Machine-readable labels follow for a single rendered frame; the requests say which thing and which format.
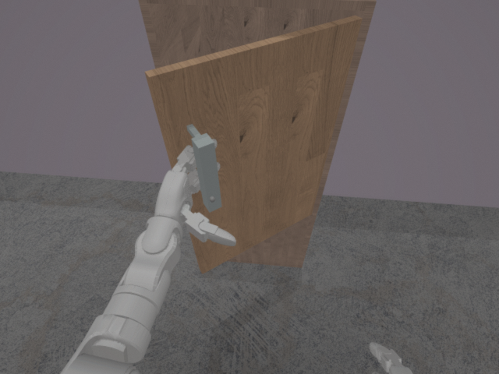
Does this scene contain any robot left upper arm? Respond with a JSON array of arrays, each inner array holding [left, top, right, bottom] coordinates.
[[65, 353, 140, 374]]

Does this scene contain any cupboard door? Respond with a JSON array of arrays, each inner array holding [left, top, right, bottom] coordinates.
[[145, 16, 362, 274]]

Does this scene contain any right robot hand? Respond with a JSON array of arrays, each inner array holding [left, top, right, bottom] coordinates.
[[370, 342, 412, 374]]

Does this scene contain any robot left forearm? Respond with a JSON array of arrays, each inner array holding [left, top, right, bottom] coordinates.
[[60, 216, 183, 374]]

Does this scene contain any left robot hand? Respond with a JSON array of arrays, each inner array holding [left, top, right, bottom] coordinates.
[[154, 139, 236, 246]]

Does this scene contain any handle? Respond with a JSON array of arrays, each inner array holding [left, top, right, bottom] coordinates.
[[186, 124, 222, 213]]

